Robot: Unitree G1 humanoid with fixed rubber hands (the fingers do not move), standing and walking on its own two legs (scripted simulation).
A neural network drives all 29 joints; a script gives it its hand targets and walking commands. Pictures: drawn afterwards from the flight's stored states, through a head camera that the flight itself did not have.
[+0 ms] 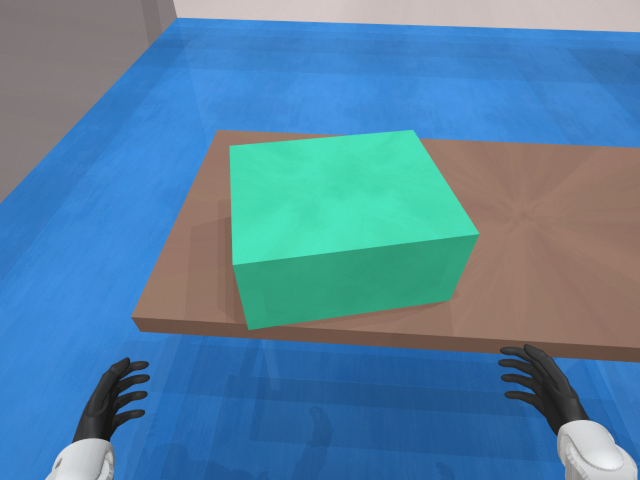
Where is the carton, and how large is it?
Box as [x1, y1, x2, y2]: [230, 130, 478, 329]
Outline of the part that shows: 412,130 230,146 232,260 248,329 448,300 450,298 478,236 478,232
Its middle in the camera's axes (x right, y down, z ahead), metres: +0.03 -0.03 +0.63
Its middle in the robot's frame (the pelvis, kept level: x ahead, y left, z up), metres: +0.48 -0.03 +0.04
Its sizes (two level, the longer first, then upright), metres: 0.320 0.260 0.153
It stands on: a table, 0.74 m high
